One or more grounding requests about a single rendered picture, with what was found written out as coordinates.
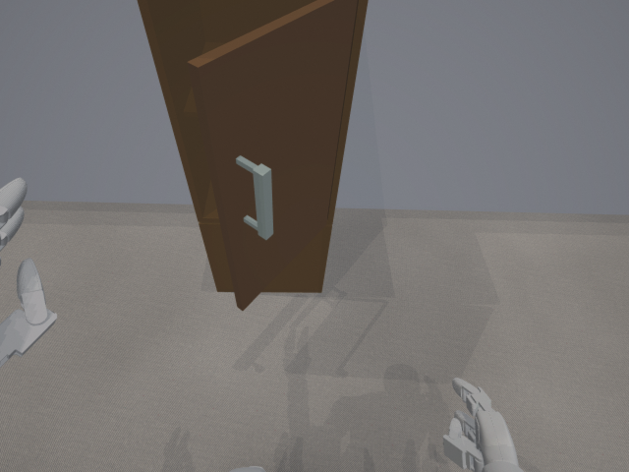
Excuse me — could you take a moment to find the robot left hand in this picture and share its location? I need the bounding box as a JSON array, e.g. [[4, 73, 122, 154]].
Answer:
[[0, 178, 57, 368]]

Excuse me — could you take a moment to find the cupboard door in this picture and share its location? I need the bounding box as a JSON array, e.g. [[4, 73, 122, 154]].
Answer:
[[187, 0, 358, 311]]

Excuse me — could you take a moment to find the robot right hand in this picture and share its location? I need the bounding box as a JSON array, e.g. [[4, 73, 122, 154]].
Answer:
[[443, 378, 519, 472]]

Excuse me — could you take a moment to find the handle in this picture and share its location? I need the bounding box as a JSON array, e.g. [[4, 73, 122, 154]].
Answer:
[[236, 156, 273, 240]]

